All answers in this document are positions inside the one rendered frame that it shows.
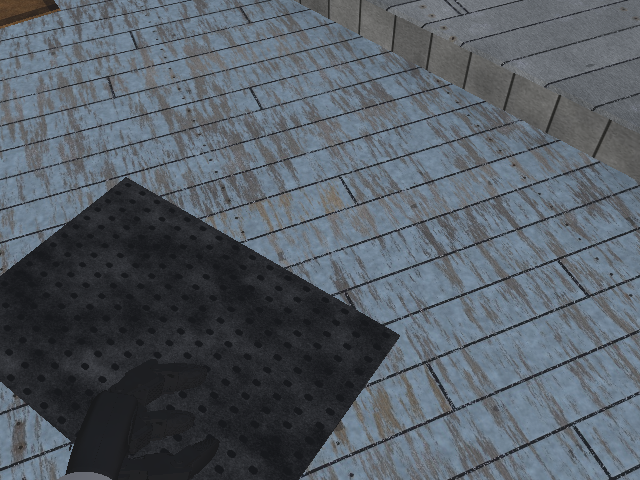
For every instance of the robot left hand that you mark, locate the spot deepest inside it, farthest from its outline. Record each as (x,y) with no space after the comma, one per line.
(116,425)

